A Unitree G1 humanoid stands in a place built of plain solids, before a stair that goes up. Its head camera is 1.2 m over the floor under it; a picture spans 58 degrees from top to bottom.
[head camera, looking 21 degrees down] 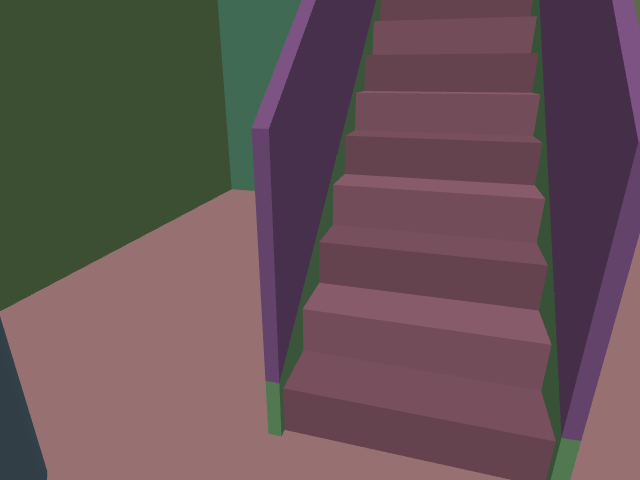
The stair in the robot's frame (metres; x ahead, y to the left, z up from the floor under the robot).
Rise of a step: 0.18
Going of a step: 0.23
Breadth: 0.86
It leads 16 degrees to the right of straight ahead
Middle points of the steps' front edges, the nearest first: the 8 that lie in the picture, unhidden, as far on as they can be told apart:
1.10 -0.28 0.19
1.32 -0.35 0.37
1.54 -0.41 0.56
1.76 -0.47 0.74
1.98 -0.53 0.93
2.20 -0.60 1.11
2.42 -0.66 1.30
2.64 -0.72 1.48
